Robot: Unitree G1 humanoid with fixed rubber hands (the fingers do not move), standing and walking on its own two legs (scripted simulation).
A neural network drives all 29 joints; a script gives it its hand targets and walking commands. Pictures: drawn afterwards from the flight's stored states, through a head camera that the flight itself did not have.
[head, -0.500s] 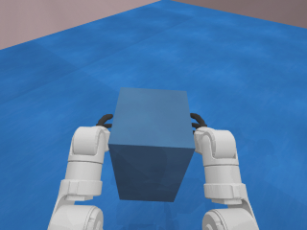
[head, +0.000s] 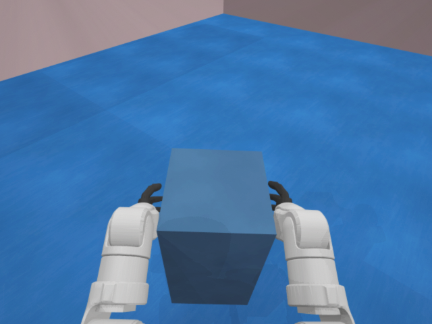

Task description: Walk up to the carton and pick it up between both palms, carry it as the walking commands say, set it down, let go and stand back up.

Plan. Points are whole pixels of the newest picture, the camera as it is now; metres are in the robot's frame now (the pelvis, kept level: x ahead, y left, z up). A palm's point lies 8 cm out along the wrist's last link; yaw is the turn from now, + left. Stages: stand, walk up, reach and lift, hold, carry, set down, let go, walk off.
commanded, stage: carry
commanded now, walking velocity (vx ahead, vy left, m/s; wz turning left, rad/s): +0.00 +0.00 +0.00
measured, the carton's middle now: (213, 233) +0.30 +0.01 +0.03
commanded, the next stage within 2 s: none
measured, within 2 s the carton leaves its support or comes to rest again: neither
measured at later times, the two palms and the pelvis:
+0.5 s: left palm (155, 201) +0.34 +0.12 +0.09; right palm (287, 198) +0.34 -0.13 +0.09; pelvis +0.04 -0.01 +0.00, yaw +0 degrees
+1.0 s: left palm (159, 202) +0.35 +0.12 +0.07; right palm (286, 196) +0.35 -0.14 +0.08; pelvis +0.05 -0.02 +0.00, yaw +0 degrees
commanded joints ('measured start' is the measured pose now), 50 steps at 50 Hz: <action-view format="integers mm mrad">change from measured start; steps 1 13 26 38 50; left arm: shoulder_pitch -671 -642 -623 -520 -581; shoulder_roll -1032 -1008 -1008 -996 -961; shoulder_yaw -545 -557 -537 -550 -559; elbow -216 -218 -207 -232 -227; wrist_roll -416 -388 -386 -357 -369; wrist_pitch -86 -127 -124 -174 -171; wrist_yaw -245 -249 -248 -234 -232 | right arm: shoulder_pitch -647 -519 -539 -426 -479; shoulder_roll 970 959 954 951 926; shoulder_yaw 634 597 612 625 625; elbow -81 6 -38 -63 -43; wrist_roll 392 341 343 333 329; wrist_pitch -26 -70 -74 -125 -121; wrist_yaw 260 273 270 267 255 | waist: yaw -2 -4 -5 -3 -3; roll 24 7 -24 -8 -19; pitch -360 -297 -301 -345 -292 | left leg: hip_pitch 256 259 258 311 301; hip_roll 145 126 118 128 118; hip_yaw -182 -147 -143 -146 -145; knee -128 -52 22 37 13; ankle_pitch -262 -97 60 111 40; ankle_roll -13 -12 -11 -7 -13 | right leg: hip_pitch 16 -3 25 52 30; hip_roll -77 -124 -143 -131 -134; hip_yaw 92 122 135 125 131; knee -88 -113 -90 -64 -99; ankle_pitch -75 43 207 203 152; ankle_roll -49 -45 -42 -46 -44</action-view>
